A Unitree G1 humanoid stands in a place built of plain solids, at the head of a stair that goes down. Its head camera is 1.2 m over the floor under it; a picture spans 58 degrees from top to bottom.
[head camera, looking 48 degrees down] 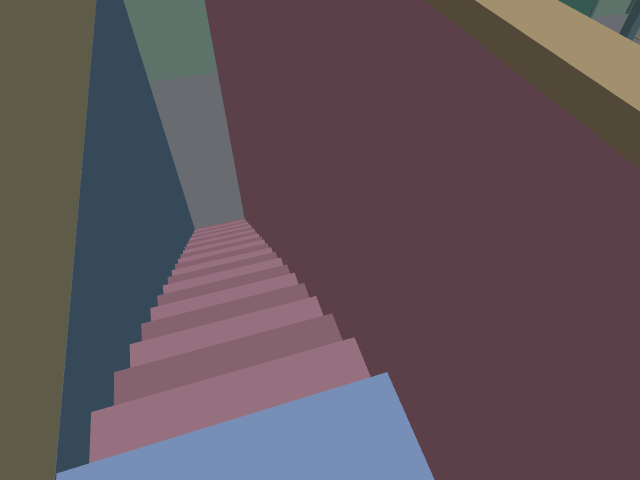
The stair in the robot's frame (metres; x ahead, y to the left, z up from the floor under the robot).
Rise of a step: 0.20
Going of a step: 0.24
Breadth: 0.90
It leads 17 degrees to the left of straight ahead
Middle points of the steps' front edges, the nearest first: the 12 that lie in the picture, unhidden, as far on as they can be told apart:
0.43 0.23 0.00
0.66 0.31 -0.20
0.89 0.38 -0.40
1.12 0.45 -0.60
1.35 0.52 -0.81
1.58 0.59 -1.01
1.81 0.67 -1.21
2.04 0.74 -1.41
2.27 0.81 -1.62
2.50 0.88 -1.82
2.73 0.95 -2.02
2.96 1.03 -2.22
